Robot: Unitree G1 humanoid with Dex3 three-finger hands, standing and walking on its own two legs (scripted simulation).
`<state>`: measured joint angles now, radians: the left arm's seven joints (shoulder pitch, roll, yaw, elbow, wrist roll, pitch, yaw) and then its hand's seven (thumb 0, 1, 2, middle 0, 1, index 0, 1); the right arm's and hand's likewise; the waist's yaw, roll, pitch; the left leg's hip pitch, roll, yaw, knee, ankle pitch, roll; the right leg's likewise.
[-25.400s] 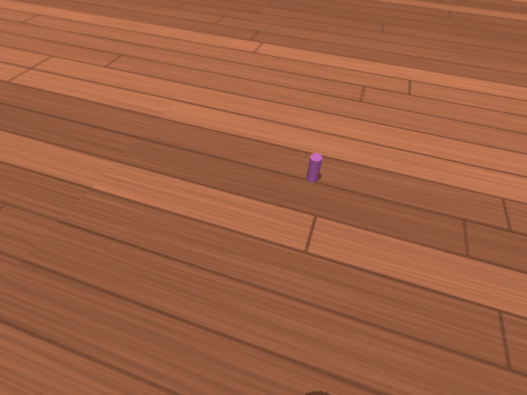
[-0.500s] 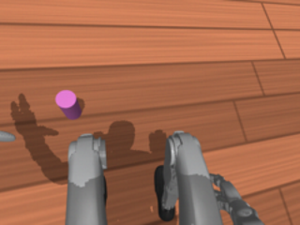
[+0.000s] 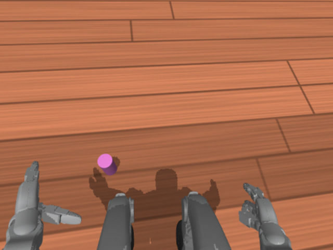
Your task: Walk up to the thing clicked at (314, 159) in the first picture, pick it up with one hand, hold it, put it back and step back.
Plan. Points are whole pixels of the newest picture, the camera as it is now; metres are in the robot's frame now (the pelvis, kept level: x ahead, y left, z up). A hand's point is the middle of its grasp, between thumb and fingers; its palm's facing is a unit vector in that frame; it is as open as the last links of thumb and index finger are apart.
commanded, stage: home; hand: left
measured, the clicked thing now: (107, 165) +0.43 +0.22 -0.52
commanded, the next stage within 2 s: none
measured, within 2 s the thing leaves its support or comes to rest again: neither
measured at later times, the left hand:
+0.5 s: hand (49, 207) +0.21 +0.20 +0.07, palm faces +0.14 -0.95 -0.29, open 17.4 cm
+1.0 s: hand (56, 217) +0.20 +0.18 +0.07, palm faces +0.13 -0.95 -0.28, open 17.7 cm
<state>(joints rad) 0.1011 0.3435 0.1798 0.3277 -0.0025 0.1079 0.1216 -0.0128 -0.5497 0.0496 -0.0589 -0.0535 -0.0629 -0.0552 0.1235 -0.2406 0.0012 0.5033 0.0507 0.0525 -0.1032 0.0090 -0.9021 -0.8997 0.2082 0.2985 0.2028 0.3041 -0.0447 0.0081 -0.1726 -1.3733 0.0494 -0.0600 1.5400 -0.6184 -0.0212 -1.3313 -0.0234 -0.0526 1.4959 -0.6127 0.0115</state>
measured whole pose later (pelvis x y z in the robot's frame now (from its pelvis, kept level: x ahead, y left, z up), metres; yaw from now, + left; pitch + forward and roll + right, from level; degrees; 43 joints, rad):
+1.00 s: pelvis +0.04 +0.00 +0.12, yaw +2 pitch +8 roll -2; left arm 0.47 0.20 -0.01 0.00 -0.01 0.26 0.14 -0.01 -0.59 0.02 -0.05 -0.05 -0.05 -0.05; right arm 0.28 -0.21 0.02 0.50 0.01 -0.11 -0.17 0.01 -0.90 -0.90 0.21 0.30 0.20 0.30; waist -0.02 0.03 -0.11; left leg -0.63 0.05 -0.03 0.96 -0.46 -0.02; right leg -0.59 -0.02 -0.05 0.91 -0.45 0.01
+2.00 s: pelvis +0.04 +0.00 +0.12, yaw +1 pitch +7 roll -2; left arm 0.46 0.20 -0.01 0.00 -0.01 0.26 0.13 -0.01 -0.57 0.03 -0.05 -0.05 -0.06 -0.05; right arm 0.28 -0.20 0.02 0.52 0.01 -0.13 -0.17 0.01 -0.90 -0.90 0.21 0.30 0.20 0.30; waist -0.02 0.03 -0.10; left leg -0.62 0.05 -0.03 0.96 -0.46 -0.02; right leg -0.58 -0.02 -0.05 0.90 -0.45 0.02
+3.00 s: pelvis +0.04 +0.01 +0.17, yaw +1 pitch -2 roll +0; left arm 0.22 0.32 0.01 0.97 0.03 0.00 0.02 0.01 0.90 0.90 -0.20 -0.30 -0.21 -0.30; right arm 0.20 -0.31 -0.03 1.00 -0.04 0.00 -0.01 0.01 -0.90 -0.90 0.21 0.30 0.20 0.30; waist 0.01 -0.01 0.04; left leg -0.24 0.01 0.01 0.56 -0.28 0.00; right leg -0.23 -0.06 -0.02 0.56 -0.29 0.03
